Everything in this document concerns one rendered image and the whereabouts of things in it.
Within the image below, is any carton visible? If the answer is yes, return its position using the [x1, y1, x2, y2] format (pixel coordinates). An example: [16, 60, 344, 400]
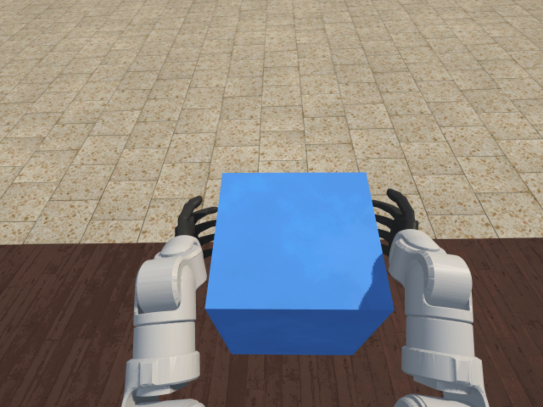
[205, 172, 395, 355]

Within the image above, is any robot right forearm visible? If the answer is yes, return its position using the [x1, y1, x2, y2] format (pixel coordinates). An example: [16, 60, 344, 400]
[389, 229, 489, 407]

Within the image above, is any robot left hand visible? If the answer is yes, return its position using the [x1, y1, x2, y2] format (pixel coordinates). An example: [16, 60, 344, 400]
[175, 196, 218, 259]

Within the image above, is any robot left forearm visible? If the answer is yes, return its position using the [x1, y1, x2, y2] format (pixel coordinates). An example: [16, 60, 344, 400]
[121, 235, 207, 407]

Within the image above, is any robot right hand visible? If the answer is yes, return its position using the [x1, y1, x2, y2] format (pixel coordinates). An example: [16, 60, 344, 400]
[372, 188, 418, 257]

